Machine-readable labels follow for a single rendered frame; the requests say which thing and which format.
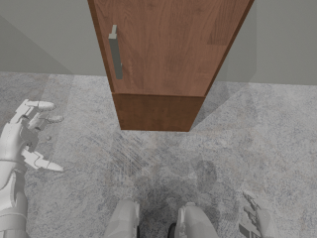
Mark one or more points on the handle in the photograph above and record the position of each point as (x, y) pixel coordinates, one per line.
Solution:
(114, 47)

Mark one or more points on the cupboard door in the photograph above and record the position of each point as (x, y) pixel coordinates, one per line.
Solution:
(168, 47)

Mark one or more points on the robot left forearm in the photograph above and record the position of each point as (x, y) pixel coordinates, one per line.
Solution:
(13, 201)

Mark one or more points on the robot left hand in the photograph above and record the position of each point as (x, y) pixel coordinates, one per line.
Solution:
(15, 135)

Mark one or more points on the robot right hand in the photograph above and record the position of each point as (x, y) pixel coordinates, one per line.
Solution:
(263, 224)

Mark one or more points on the robot right shin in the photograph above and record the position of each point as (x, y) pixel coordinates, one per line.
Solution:
(177, 233)

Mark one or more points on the left robot thigh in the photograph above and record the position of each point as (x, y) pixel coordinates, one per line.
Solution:
(124, 220)

